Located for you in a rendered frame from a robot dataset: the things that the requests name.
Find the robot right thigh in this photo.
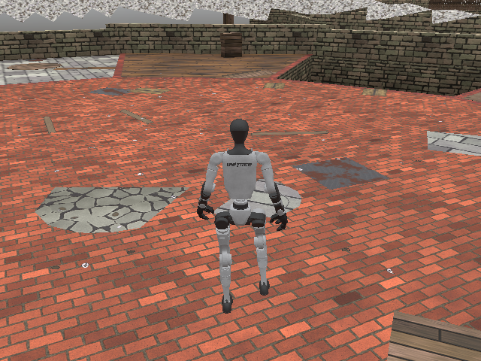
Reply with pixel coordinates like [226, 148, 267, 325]
[250, 208, 266, 249]

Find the robot right hand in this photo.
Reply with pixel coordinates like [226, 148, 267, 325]
[270, 213, 288, 231]

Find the right robot upper arm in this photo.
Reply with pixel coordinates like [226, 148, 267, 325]
[255, 151, 276, 194]

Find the left robot upper arm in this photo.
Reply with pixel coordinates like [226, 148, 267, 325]
[203, 152, 224, 193]

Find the robot left hand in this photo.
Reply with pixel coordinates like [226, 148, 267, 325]
[197, 205, 214, 220]

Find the robot right forearm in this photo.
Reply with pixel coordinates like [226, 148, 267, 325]
[269, 182, 286, 216]

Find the robot left forearm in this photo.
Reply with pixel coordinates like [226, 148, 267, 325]
[198, 181, 211, 208]

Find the robot head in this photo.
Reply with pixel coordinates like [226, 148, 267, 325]
[227, 119, 252, 155]

